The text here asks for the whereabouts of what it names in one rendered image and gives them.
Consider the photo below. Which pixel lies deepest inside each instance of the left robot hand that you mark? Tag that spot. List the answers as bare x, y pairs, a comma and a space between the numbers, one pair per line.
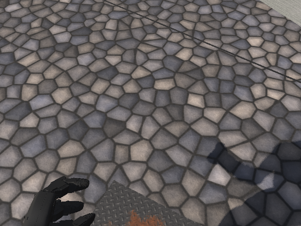
45, 209

